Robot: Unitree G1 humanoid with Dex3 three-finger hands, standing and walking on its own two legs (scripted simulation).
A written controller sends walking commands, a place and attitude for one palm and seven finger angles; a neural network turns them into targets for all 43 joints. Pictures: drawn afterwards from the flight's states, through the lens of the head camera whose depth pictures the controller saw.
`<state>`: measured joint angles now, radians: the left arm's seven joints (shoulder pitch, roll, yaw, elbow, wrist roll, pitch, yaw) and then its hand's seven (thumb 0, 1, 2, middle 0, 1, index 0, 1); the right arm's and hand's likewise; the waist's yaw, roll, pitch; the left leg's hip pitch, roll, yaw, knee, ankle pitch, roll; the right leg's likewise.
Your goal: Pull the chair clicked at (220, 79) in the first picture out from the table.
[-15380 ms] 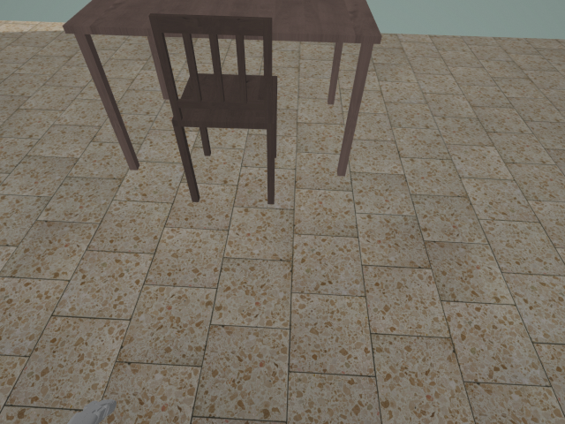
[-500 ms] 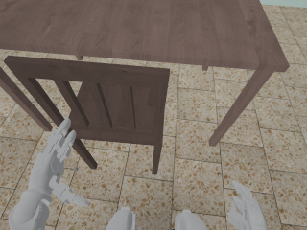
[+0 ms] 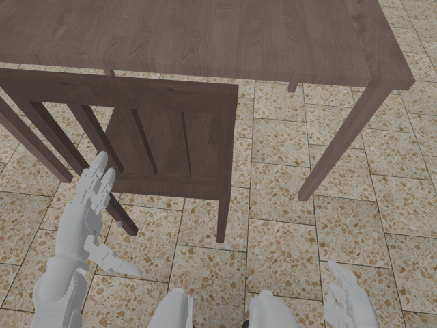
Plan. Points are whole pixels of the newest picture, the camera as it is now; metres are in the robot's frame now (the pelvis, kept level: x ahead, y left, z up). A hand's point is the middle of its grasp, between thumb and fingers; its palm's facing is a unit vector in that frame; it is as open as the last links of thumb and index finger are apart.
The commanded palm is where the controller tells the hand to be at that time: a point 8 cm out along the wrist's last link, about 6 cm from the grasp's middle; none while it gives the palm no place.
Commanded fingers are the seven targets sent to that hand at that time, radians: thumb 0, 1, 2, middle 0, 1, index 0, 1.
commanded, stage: aim the fingers beside a spindle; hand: left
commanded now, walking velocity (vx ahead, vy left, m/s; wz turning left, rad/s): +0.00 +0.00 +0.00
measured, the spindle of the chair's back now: (141, 144) +0.47 +0.18 +0.00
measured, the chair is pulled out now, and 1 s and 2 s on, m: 0.00 0.00 0.00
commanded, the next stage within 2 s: none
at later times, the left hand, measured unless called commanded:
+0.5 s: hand (127, 217) +0.30 +0.17 +0.01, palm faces -0.05 -1.00 -0.04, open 16.9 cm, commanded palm +0.29 +0.23 +0.02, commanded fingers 0.00 -0.50 0.30 -0.06 -0.08 -0.06 -0.08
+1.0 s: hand (124, 206) +0.32 +0.18 +0.01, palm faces -0.03 -1.00 -0.05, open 16.9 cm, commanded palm +0.30 +0.23 +0.01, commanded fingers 0.00 -0.50 0.30 -0.06 -0.08 -0.06 -0.08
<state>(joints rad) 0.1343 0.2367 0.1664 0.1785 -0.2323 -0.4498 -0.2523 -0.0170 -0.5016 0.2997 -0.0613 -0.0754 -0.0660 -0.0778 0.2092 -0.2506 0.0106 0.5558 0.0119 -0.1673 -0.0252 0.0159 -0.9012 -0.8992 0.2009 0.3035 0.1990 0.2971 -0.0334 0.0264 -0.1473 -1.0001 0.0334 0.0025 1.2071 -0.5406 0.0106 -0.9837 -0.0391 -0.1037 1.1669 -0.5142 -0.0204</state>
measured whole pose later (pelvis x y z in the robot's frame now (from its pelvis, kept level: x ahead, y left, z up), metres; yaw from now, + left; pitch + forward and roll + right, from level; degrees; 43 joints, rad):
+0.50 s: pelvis +0.00 +0.00 -0.01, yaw +0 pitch +21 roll -2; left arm 0.04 0.24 0.18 0.28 -0.23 -0.44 -0.24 -0.02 -0.50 0.30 -0.06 -0.08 -0.06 -0.08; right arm 0.21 -0.26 0.01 0.56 0.01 -0.12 -0.02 0.02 -0.90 -0.90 0.20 0.30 0.20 0.30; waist -0.04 0.02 -0.15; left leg -1.07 0.04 0.00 1.25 -0.56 0.01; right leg -1.05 -0.03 -0.10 1.21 -0.53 -0.02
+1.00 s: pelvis +0.00 +0.01 -0.01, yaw -1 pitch +22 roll -2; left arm -0.05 0.25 0.17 0.33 -0.21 -0.44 -0.20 -0.02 -0.50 0.30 -0.06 -0.08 -0.06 -0.08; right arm 0.21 -0.25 0.02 0.56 0.01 -0.08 -0.01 0.01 -0.90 -0.90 0.20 0.30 0.20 0.30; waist -0.04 0.03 -0.17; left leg -1.10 0.03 0.01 1.28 -0.56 0.03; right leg -1.09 -0.04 -0.09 1.23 -0.53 -0.01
